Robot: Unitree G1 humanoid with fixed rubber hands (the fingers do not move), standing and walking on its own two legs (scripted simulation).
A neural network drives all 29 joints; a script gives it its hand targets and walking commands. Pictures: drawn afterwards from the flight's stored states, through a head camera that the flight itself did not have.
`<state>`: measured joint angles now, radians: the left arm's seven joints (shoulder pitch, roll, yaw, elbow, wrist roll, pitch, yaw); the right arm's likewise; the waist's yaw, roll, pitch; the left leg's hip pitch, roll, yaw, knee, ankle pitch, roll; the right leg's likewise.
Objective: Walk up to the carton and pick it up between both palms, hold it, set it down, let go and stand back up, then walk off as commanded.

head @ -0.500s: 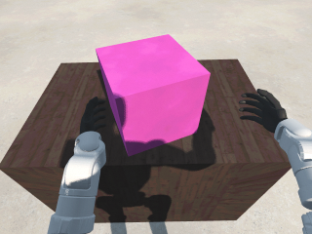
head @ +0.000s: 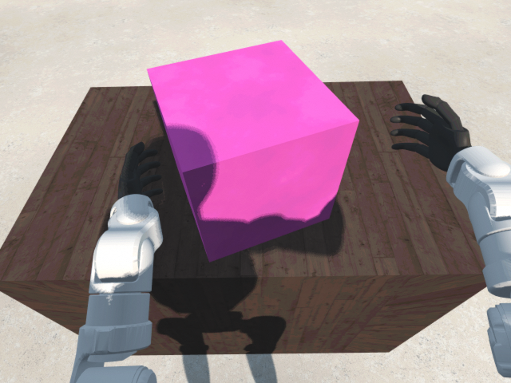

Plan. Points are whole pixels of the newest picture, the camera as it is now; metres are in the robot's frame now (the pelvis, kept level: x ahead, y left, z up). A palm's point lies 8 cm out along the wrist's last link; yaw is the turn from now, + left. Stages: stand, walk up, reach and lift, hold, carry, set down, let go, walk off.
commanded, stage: reach and lift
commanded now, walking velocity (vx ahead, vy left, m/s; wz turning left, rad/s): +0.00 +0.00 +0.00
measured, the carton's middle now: (245, 150) +0.53 +0.02 +0.04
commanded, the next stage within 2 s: none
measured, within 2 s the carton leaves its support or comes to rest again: neither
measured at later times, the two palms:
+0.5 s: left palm (124, 160) +0.38 +0.18 +0.17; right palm (426, 107) +0.43 -0.24 +0.20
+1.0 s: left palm (143, 141) +0.44 +0.17 +0.15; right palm (401, 104) +0.50 -0.24 +0.16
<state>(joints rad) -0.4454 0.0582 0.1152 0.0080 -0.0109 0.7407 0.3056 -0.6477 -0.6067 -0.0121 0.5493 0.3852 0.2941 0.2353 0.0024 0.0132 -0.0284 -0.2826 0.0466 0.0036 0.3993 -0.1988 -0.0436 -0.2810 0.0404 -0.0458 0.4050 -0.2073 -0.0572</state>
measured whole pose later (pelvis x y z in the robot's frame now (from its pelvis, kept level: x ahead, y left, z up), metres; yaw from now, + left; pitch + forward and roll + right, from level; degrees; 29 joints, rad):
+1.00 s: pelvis +0.01 +0.00 +0.00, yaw +0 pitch +16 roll +0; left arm -0.89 0.08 0.17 0.41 -0.05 0.62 0.28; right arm -1.12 -0.64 0.10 0.99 0.39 0.28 0.23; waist 0.11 0.07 -0.11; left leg -0.51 0.05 0.00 0.40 -0.17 -0.04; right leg -0.51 0.04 -0.05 0.40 -0.18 -0.05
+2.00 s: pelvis +0.01 -0.01 -0.01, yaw +0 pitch +27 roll +0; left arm -0.80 0.02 0.17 0.78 -0.05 0.04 0.21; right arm -1.02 -0.48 0.10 1.19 0.39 -0.15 0.21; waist 0.13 0.01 -0.21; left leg -0.70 0.06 0.00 0.39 -0.15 -0.04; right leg -0.71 0.05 -0.05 0.40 -0.15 -0.05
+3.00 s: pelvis -0.01 +0.00 -0.01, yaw -1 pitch +26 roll -1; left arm -0.76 -0.08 0.33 0.72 0.05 0.06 0.24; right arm -1.01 -0.34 -0.27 1.21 -0.03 -0.17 0.21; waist 0.13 0.01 -0.23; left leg -0.73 0.07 0.00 0.39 -0.12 -0.04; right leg -0.69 0.07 -0.04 0.32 -0.09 -0.05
